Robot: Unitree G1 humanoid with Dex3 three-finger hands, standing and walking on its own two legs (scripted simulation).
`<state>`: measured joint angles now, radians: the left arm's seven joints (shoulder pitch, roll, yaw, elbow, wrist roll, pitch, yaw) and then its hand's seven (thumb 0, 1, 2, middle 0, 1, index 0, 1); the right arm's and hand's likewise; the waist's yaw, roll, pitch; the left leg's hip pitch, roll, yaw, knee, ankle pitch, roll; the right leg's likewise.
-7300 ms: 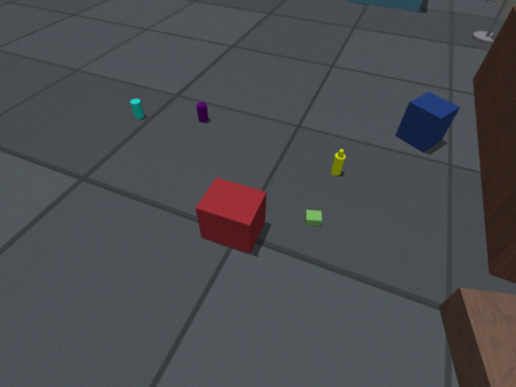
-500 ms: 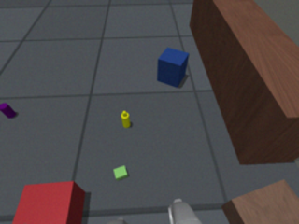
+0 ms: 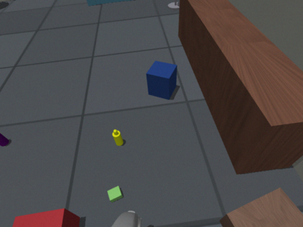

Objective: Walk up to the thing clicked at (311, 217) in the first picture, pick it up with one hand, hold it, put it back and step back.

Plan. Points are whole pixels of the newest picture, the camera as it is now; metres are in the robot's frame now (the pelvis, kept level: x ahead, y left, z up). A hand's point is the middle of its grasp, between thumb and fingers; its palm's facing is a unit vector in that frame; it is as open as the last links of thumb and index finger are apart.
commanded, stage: walk up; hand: left
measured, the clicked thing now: (115, 194) +0.44 +0.29 -0.74
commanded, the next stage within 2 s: none
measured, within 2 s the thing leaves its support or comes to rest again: neither
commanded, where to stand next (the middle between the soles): +0.03 +0.06 m, yaw -1 degrees
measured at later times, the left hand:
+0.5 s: hand out of the picture +0.04 +0.36 -0.16, palm faces +0.05 -0.89 -0.46, open 7.3 cm
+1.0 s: hand out of the picture +0.02 +0.31 -0.16, palm faces +0.01 -0.92 -0.40, open 7.3 cm
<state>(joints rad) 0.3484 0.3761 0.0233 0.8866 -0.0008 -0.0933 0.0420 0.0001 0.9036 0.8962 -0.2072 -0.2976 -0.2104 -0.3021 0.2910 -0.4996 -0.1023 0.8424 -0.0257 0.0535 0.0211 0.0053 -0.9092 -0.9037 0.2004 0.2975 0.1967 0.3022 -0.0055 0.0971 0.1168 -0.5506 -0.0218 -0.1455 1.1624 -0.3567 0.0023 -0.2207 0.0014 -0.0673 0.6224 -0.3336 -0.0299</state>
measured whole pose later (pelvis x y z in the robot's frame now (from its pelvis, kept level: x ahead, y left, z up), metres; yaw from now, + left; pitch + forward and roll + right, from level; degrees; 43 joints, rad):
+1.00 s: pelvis -0.07 +0.03 -0.02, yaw +2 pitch -3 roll +0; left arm 0.13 0.40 0.04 0.93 0.00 0.00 0.00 0.00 0.91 0.90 -0.20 -0.30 -0.20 -0.30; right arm 0.12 -0.41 -0.03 0.93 0.00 0.01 -0.03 0.00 -0.91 -0.90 0.20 0.30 0.20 0.30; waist 0.01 0.01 0.16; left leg -0.40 0.04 -0.05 0.80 -0.37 -0.01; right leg -0.35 0.03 -0.01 0.77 -0.35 -0.03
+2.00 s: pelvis -0.10 +0.07 -0.01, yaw +2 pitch -3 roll +0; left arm 0.06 0.35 0.04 0.92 0.01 0.04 0.02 0.00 0.91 0.90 -0.20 -0.30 -0.21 -0.30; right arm 0.19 -0.39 -0.05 0.95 -0.04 0.05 0.02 0.00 -0.91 -0.90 0.21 0.30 0.20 0.30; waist -0.03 -0.01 0.12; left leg -0.24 -0.02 0.03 0.71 -0.42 0.05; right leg -0.57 0.01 0.05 0.87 -0.40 0.00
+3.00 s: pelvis -0.04 +0.04 +0.00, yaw +0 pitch -4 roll +0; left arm 0.21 0.37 0.02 1.00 0.00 0.00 0.00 0.00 0.91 0.90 -0.20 -0.30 -0.20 -0.30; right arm 0.16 -0.34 -0.05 0.94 -0.02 0.01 0.01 0.00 -0.90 -0.90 0.21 0.30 0.20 0.30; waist -0.01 0.00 0.10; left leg -0.32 0.03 -0.02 0.55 -0.18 -0.01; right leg -0.19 0.01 0.00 0.57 -0.32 0.00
